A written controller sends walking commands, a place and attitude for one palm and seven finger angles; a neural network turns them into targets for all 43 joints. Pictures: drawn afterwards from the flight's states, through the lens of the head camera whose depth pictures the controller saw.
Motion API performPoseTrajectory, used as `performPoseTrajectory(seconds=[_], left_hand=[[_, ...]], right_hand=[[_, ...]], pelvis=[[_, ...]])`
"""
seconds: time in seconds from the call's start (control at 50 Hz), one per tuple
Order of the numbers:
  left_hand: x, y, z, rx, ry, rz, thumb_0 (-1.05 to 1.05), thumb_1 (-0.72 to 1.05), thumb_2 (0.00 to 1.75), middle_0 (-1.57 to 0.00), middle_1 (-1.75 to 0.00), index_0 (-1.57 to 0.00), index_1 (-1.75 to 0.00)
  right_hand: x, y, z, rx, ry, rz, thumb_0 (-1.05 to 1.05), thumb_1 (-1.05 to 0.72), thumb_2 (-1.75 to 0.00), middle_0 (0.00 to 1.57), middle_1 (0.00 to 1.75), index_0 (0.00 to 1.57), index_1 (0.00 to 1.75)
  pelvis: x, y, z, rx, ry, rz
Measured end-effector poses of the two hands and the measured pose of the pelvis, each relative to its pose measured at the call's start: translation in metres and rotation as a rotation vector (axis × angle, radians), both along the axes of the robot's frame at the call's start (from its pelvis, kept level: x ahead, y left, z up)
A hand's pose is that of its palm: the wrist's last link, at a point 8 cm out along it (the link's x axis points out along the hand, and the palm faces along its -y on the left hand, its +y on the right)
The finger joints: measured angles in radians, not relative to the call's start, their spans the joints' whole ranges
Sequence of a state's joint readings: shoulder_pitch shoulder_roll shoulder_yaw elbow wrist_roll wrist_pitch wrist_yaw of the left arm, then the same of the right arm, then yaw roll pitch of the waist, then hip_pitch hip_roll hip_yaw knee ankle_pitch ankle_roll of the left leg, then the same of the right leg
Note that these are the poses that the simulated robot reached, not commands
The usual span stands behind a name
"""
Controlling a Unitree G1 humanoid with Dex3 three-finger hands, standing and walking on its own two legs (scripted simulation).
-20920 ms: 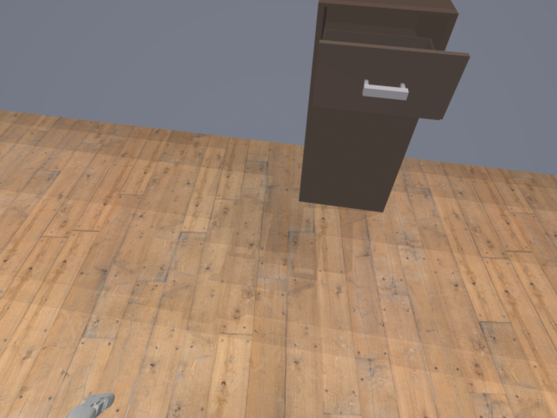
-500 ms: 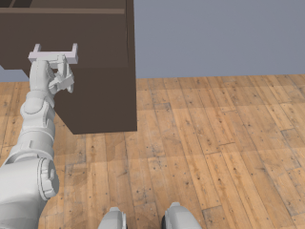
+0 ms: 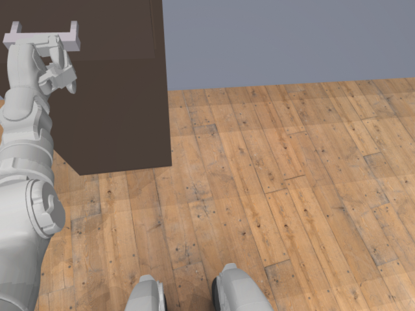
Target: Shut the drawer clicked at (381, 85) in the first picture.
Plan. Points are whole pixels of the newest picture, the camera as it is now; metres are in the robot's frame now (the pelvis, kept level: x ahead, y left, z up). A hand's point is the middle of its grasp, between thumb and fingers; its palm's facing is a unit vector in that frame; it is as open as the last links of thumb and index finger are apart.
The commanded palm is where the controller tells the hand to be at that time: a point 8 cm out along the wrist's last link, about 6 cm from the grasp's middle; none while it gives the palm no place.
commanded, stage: push the drawer shut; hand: left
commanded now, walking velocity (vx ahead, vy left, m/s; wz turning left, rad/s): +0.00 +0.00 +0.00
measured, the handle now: (45, 34) +0.61 +0.23 +0.10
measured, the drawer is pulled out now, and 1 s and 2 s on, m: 0.03 0.00 0.00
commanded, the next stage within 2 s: pull the fist back off the drawer in 0.72 s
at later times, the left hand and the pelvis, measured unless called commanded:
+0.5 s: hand (66, 52) +0.58 +0.19 +0.09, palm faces +0.02 -1.00 -0.04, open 3.3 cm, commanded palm +0.59 +0.22 +0.09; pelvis +0.00 +0.01 -0.01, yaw +0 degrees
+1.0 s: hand (65, 50) +0.58 +0.19 +0.10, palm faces +0.03 -1.00 -0.04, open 3.5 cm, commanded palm +0.60 +0.21 +0.09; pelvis -0.02 +0.01 -0.02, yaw +0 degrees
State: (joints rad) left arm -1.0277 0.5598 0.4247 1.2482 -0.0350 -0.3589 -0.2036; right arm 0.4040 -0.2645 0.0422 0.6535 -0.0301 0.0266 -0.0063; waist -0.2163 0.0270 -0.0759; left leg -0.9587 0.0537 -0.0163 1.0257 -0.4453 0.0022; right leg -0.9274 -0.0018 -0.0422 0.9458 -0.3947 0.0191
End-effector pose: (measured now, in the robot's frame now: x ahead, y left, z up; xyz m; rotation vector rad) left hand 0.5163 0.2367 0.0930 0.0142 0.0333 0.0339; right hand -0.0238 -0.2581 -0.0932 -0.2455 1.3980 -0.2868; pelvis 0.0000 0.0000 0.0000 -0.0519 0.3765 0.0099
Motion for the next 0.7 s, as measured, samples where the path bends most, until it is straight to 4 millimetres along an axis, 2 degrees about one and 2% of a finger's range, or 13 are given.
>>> performPoseTrajectory(seconds=[0.3, 0.46, 0.7], left_hand=[[0.036, 0.001, 0.001, 0.000, 0.010, -0.006, 0.07, 0.81, 0.91, -1.40, -1.60, -1.40, -1.60], [0.038, 0.007, 0.002, 0.022, 0.028, -0.009, 0.05, 0.73, 0.93, -1.40, -1.60, -1.40, -1.60], [0.039, 0.009, 0.005, 0.020, 0.020, -0.007, 0.10, 0.69, 0.95, -1.40, -1.60, -1.40, -1.60]], right_hand=[[-0.021, 0.009, 0.004, -0.005, 0.090, -0.027, 0.01, -0.91, -0.89, 0.21, 0.30, 0.20, 0.30], [-0.034, 0.016, 0.005, 0.007, 0.132, -0.031, 0.01, -0.91, -0.89, 0.21, 0.30, 0.20, 0.30], [-0.051, 0.016, 0.004, -0.018, 0.127, -0.020, 0.01, -0.91, -0.89, 0.21, 0.30, 0.20, 0.30]], pelvis=[[0.003, 0.005, -0.005, -0.016, 0.052, -0.001], [0.002, 0.005, -0.006, -0.025, 0.061, 0.007], [-0.013, 0.006, -0.014, -0.038, 0.080, 0.016]])
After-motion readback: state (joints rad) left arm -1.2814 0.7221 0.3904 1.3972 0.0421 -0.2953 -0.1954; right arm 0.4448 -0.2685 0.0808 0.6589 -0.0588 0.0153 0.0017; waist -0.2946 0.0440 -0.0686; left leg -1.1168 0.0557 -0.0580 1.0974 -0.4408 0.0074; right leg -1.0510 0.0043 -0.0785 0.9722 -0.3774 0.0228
